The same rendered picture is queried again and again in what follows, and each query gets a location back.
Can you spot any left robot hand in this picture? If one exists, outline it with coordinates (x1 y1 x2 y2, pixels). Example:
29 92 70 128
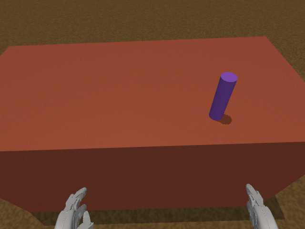
54 187 93 229

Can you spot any right robot hand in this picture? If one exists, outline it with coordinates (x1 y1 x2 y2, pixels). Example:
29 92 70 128
246 184 278 229

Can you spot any can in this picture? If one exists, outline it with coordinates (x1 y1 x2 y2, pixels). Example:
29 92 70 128
209 72 238 121

